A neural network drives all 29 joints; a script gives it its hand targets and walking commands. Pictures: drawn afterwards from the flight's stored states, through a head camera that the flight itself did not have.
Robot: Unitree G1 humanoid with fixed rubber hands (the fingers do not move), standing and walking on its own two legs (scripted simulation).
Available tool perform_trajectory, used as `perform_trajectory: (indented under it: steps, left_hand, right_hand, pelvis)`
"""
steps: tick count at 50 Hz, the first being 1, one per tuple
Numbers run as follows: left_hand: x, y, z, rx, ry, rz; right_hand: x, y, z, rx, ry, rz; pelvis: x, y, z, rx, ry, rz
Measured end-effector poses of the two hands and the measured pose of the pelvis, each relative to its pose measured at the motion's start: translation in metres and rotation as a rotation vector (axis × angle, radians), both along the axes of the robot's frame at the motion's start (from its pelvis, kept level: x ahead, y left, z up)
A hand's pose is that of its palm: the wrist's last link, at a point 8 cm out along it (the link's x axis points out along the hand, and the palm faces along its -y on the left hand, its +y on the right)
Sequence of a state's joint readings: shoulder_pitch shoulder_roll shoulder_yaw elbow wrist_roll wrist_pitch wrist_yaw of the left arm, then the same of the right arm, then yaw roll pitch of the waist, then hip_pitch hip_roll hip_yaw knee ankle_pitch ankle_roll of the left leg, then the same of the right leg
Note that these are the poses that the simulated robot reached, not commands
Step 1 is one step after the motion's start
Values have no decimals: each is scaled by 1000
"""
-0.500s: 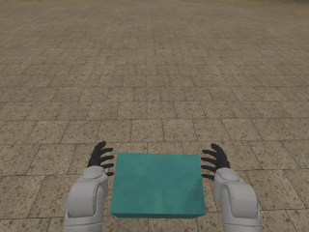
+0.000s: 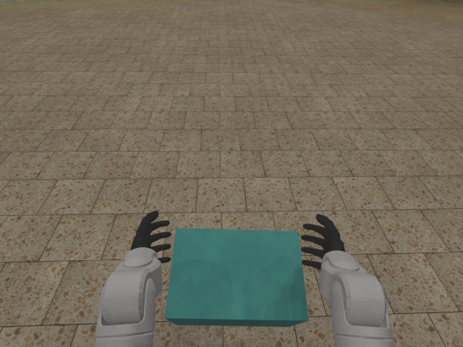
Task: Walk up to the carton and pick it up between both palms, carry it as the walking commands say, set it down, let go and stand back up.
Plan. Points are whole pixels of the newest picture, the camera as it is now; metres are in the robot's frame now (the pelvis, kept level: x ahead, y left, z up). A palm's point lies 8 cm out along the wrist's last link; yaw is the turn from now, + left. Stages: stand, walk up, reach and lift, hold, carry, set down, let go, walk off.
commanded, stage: carry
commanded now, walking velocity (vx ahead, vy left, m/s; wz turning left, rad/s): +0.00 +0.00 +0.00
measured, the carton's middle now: (235, 279) +0.29 +0.00 -0.03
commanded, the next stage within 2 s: none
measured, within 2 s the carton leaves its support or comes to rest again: neither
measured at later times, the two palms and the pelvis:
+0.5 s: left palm (142, 257) +0.27 +0.15 +0.08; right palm (331, 260) +0.27 -0.15 +0.08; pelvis +0.00 +0.00 +0.00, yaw +0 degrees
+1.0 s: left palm (144, 261) +0.28 +0.15 +0.06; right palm (328, 263) +0.27 -0.15 +0.06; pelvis +0.00 +0.00 +0.00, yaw +0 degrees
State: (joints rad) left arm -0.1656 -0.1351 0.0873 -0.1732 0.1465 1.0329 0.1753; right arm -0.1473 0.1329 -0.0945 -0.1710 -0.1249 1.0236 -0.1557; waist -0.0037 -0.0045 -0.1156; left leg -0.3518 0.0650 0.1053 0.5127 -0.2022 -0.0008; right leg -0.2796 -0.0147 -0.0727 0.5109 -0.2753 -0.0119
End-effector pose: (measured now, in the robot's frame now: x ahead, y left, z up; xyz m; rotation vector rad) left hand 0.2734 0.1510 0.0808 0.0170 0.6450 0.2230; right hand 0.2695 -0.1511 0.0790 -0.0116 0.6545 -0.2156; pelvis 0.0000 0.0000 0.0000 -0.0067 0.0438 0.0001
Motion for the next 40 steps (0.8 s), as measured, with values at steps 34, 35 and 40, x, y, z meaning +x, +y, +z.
perform_trajectory:
  steps: [34, 35, 40]
  left_hand:
    - [0, 2, -4, -2, 8, 1]
    - [0, 2, -4, -2, 8, 0]
    - [0, 3, -6, -2, 10, -1]
  right_hand:
    - [1, 2, -4, -2, 9, 10]
    - [1, 2, -4, -3, 9, 11]
    - [1, 2, -6, -3, 10, 14]
  pelvis:
    - [-1, 0, 0, -1, -4, 5]
    - [-1, 0, 0, -1, -4, 5]
    - [-1, 0, 0, -1, -5, 6]
